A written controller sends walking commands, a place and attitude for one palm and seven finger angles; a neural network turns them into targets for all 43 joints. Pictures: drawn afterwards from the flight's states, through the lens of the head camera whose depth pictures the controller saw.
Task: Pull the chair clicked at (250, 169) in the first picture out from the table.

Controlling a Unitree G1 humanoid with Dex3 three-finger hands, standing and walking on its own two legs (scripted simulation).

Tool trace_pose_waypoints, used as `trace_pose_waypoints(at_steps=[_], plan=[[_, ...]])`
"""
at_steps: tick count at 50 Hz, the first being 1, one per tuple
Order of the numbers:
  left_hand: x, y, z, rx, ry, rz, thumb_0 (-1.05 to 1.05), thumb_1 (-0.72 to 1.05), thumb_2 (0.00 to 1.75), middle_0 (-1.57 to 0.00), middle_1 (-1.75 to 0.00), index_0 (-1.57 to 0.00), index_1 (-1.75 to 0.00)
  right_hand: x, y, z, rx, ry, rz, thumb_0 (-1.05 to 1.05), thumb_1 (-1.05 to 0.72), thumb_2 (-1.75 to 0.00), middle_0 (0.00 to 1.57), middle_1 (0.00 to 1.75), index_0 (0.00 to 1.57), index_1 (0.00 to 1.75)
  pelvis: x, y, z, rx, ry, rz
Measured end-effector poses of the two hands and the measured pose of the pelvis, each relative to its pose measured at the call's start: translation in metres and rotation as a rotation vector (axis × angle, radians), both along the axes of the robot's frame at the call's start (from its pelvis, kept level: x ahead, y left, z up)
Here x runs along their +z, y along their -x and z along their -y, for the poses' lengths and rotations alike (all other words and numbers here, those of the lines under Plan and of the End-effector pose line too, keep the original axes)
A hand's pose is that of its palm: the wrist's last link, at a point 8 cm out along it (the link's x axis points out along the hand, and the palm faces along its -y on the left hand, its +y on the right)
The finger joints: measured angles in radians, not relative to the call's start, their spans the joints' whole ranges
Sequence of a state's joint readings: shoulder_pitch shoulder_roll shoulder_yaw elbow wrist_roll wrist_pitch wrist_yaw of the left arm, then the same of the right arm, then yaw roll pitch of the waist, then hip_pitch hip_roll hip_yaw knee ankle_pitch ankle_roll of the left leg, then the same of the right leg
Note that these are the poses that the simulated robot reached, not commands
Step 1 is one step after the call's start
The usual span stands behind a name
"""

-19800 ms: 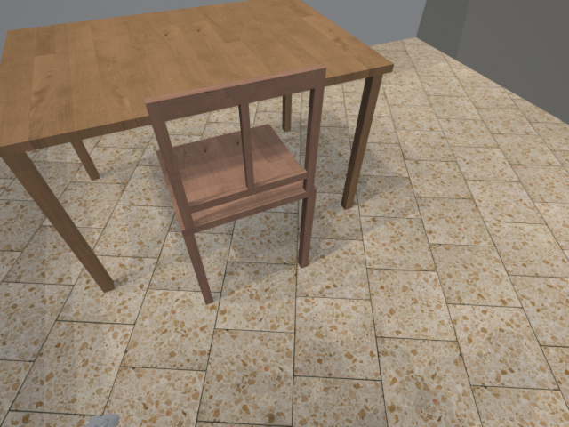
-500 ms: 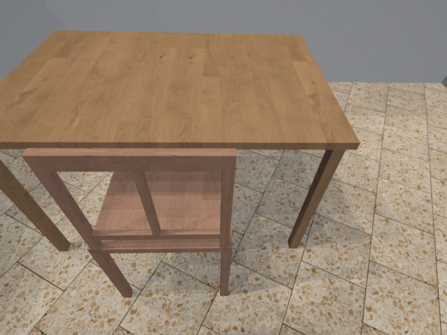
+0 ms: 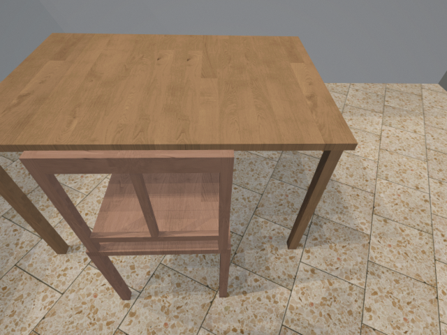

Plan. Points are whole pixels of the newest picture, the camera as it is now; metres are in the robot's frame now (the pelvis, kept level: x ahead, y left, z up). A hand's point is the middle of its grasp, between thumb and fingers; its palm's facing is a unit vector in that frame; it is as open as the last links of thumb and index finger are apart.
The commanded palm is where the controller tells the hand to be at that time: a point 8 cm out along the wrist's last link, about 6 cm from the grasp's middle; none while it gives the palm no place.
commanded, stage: look again from close up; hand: left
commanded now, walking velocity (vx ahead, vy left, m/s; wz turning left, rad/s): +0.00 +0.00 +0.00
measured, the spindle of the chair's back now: (146, 206) +0.43 +0.22 -0.09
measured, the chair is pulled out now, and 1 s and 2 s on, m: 0.00 0.00 0.00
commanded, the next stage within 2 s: raise the hand toward the chair's back in 0.20 s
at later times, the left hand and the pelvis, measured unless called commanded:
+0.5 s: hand out of the picture +0.14 +0.20 -0.07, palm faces +0.22 -0.94 -0.25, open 7.6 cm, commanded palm +0.10 +0.21 -0.07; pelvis -0.02 +0.00 -0.02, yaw +4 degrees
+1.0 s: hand (135, 319) +0.16 +0.17 -0.05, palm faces +0.10 -0.99 -0.07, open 11.7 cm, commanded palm +0.13 +0.23 -0.06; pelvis -0.03 -0.02 -0.13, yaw +5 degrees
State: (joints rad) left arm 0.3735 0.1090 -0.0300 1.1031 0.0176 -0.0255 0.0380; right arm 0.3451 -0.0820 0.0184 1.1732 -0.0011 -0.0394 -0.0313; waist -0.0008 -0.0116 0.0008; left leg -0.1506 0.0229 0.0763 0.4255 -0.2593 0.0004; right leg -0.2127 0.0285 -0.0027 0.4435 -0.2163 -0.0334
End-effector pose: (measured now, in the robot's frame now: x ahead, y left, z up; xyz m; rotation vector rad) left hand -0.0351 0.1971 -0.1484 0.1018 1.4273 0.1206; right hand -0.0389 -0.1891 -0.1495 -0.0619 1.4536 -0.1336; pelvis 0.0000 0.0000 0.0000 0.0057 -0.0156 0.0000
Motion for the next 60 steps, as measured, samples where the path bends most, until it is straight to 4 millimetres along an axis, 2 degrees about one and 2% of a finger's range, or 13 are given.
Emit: trace_pose_waypoints(at_steps=[16, 19, 21, 23, 28, 31, 35, 39, 42, 45, 50, 55, 60], plan=[[0.000, 0.002, 0.000, -0.006, 0.001, 0.001, 0.00, 0.91, 0.90, -0.20, -0.30, -0.20, -0.30, 0.000, 0.003, 0.000, 0.004, -0.008, -0.006, 0.00, -0.91, -0.90, 0.20, 0.30, 0.20, 0.30, 0.000, 0.003, 0.001, 0.005, -0.004, 0.000], [0.027, -0.031, -0.027, 0.067, -0.102, 0.175, 0.06, 0.95, 0.90, -0.20, -0.30, -0.21, -0.30, 0.005, -0.016, 0.015, 0.003, 0.050, 0.158, 0.02, -0.91, -0.89, 0.20, 0.30, 0.20, 0.30, -0.003, 0.006, 0.002, 0.018, -0.009, 0.004], [0.053, -0.065, -0.047, 0.085, -0.184, 0.360, 0.08, 0.96, 0.89, -0.20, -0.29, -0.20, -0.30, 0.009, -0.033, 0.033, 0.008, 0.093, 0.276, 0.03, -0.92, -0.89, 0.20, 0.30, 0.20, 0.30, -0.005, 0.008, 0.001, 0.035, -0.008, -0.005], [0.078, -0.105, -0.052, 0.078, -0.211, 0.551, 0.07, 0.94, 0.88, -0.19, -0.29, -0.20, -0.29, 0.012, -0.055, 0.052, 0.031, 0.139, 0.393, 0.03, -0.92, -0.89, 0.20, 0.30, 0.20, 0.30, -0.009, 0.012, 0.000, 0.054, -0.006, -0.021], [0.116, -0.202, -0.018, 0.004, -0.097, 1.057, 0.04, 0.83, 0.85, -0.18, -0.28, -0.18, -0.28, 0.028, -0.126, 0.091, 0.123, 0.245, 0.677, 0.02, -0.92, -0.90, 0.20, 0.30, 0.20, 0.30, -0.033, 0.022, 0.001, 0.073, -0.006, -0.128], [0.120, -0.226, 0.011, 0.019, 0.070, 1.295, 0.03, 0.75, 0.83, -0.17, -0.27, -0.17, -0.27, 0.040, -0.168, 0.100, 0.163, 0.270, 0.805, 0.02, -0.91, -0.90, 0.20, 0.30, 0.20, 0.30, -0.052, 0.022, 0.007, 0.051, -0.016, -0.192], [0.102, -0.208, 0.021, -0.009, 0.126, 1.436, 0.02, 0.65, 0.79, -0.17, -0.25, -0.17, -0.26, 0.044, -0.218, 0.093, 0.220, 0.243, 0.923, 0.02, -0.91, -0.90, 0.19, 0.29, 0.20, 0.30, -0.077, 0.019, 0.015, 0.041, -0.019, -0.238], [0.070, -0.165, 0.001, -0.037, 0.002, 1.292, 0.01, 0.54, 0.75, -0.17, -0.24, -0.17, -0.24, 0.029, -0.259, 0.068, 0.279, 0.157, 0.969, 0.01, -0.91, -0.90, 0.19, 0.29, 0.20, 0.30, -0.098, 0.021, 0.021, 0.054, -0.012, -0.251], [0.064, -0.137, -0.020, 0.006, -0.087, 1.211, 0.01, 0.47, 0.72, -0.16, -0.23, -0.16, -0.23, 0.010, -0.275, 0.043, 0.324, 0.086, 0.978, 0.01, -0.91, -0.90, 0.19, 0.29, 0.20, 0.30, -0.108, 0.023, 0.023, 0.074, 0.006, -0.268], [0.080, -0.133, -0.032, 0.026, -0.132, 1.298, 0.01, 0.40, 0.69, -0.15, -0.22, -0.15, -0.22, -0.014, -0.276, 0.020, 0.365, 0.025, 0.963, 0.01, -0.90, -0.90, 0.20, 0.30, 0.20, 0.30, -0.116, 0.027, 0.024, 0.093, 0.029, -0.288], [0.102, -0.172, -0.020, -0.101, -0.035, 1.498, 0.01, 0.28, 0.64, -0.13, -0.20, -0.13, -0.20, -0.054, -0.249, 0.002, 0.357, -0.030, 0.869, 0.01, -0.90, -0.90, 0.20, 0.30, 0.20, 0.30, -0.127, 0.034, 0.023, 0.096, 0.044, -0.322], [0.079, -0.204, -0.014, -0.156, 0.095, 1.303, 0.01, 0.16, 0.59, -0.12, -0.18, -0.13, -0.19, -0.068, -0.204, 0.017, 0.223, 0.004, 0.719, 0.02, -0.90, -0.89, 0.20, 0.30, 0.21, 0.30, -0.123, 0.033, 0.020, 0.078, 0.027, -0.325], [0.083, -0.196, -0.040, -0.030, 0.007, 1.213, 0.00, 0.05, 0.54, -0.12, -0.16, -0.12, -0.17, -0.053, -0.173, 0.046, 0.143, 0.107, 0.649, 0.02, -0.90, -0.89, 0.20, 0.30, 0.21, 0.30, -0.108, 0.025, 0.013, 0.062, 0.021, -0.308]])
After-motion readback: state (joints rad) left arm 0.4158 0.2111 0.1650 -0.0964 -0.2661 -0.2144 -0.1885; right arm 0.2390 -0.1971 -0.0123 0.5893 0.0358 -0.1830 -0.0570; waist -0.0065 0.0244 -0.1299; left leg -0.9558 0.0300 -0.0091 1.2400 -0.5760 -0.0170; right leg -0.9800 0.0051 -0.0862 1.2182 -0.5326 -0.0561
